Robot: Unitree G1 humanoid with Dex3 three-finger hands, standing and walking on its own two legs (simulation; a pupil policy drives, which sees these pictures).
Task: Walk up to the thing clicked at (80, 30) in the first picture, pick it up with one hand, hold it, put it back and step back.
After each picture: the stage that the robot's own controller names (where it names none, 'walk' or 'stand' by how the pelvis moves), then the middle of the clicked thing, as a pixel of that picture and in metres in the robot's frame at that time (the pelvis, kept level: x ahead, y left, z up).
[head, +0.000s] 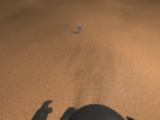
stand; (79, 29) +2.01 +0.36 -0.65
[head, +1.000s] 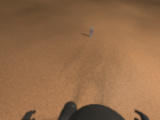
walk; (91, 32) +1.89 +0.13 -0.63
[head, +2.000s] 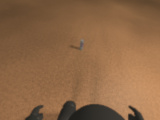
walk; (81, 45) +1.29 +0.17 -0.63
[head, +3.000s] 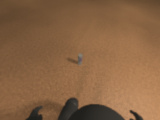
walk; (80, 59) +0.86 +0.18 -0.63
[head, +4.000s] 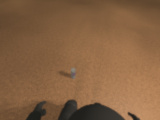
walk; (73, 73) +0.60 +0.20 -0.63
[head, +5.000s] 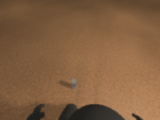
stand; (74, 84) +0.47 +0.17 -0.64
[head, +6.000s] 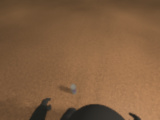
stand; (73, 89) +0.40 +0.19 -0.65
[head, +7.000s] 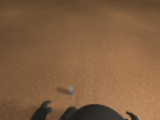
stand; (71, 91) +0.37 +0.21 -0.65
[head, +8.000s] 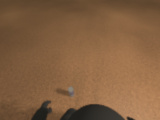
stand; (71, 92) +0.37 +0.21 -0.66
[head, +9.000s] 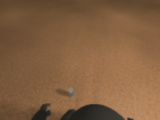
stand; (71, 92) +0.36 +0.21 -0.66
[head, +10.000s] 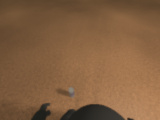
stand; (71, 92) +0.36 +0.20 -0.66
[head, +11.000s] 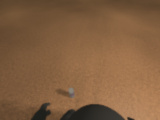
go down; (71, 93) +0.36 +0.20 -0.66
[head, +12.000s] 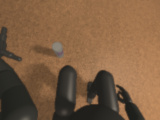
go down; (58, 51) +0.44 +0.25 -0.27
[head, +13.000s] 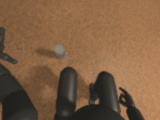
approach; (60, 53) +0.43 +0.25 -0.27
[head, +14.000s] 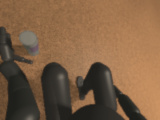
close in; (31, 46) +0.42 +0.30 -0.16
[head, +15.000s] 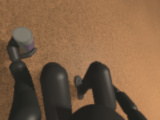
close; (27, 44) +0.42 +0.31 -0.16
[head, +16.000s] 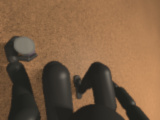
lift; (27, 49) +0.37 +0.31 -0.16
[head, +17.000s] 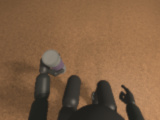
lift; (57, 64) +0.32 +0.22 +0.02
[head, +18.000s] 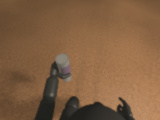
hold; (65, 69) +0.31 +0.18 +0.02
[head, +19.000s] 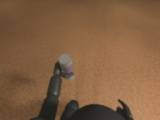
hold; (68, 69) +0.32 +0.16 +0.03
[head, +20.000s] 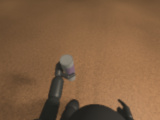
crouch; (69, 69) +0.32 +0.15 +0.03
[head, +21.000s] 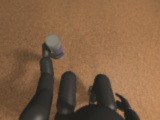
crouch; (57, 49) +0.43 +0.22 -0.05
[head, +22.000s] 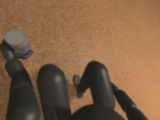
lower; (22, 47) +0.41 +0.31 -0.16
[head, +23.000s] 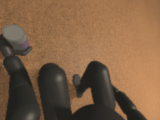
lower; (20, 43) +0.42 +0.32 -0.16
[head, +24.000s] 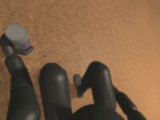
lower; (22, 43) +0.42 +0.32 -0.16
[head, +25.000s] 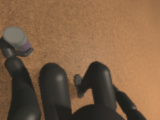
lower; (22, 44) +0.41 +0.32 -0.16
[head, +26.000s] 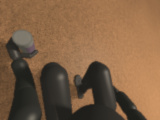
loosen; (27, 47) +0.40 +0.31 -0.16
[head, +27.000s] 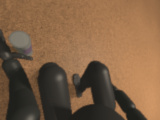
withdraw; (24, 47) +0.40 +0.30 -0.16
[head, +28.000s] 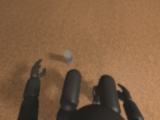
walk; (68, 57) +0.44 +0.23 -0.32
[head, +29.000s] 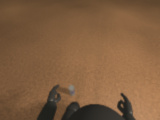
stand; (72, 90) +0.37 +0.19 -0.59
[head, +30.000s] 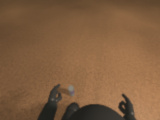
stand; (71, 91) +0.37 +0.20 -0.60
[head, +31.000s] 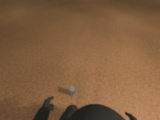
stand; (72, 91) +0.38 +0.19 -0.64
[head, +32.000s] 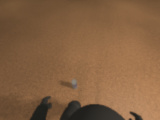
walk; (74, 84) +0.40 +0.18 -0.65
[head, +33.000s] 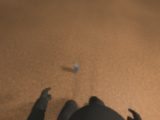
walk; (76, 68) +0.61 +0.14 -0.64
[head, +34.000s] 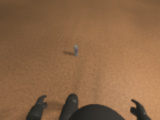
walk; (76, 50) +0.94 +0.28 -0.62
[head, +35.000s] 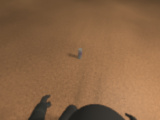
stand; (80, 53) +1.04 +0.19 -0.65
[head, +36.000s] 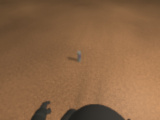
stand; (79, 56) +1.04 +0.23 -0.66
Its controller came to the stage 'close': yes
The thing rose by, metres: 0.68
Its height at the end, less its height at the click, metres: +0.00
